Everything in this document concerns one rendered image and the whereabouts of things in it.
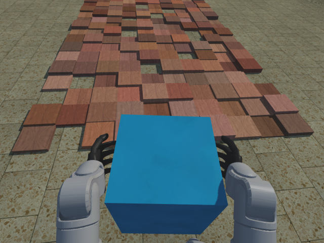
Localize robot left forearm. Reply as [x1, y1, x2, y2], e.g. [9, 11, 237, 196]
[56, 160, 106, 243]

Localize robot left hand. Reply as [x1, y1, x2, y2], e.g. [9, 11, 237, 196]
[87, 133, 116, 175]

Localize carton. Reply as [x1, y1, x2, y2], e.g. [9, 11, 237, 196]
[104, 114, 228, 234]

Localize robot right hand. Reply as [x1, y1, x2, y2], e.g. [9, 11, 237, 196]
[216, 136, 242, 179]

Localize robot right forearm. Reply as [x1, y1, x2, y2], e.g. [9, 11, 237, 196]
[225, 162, 277, 243]

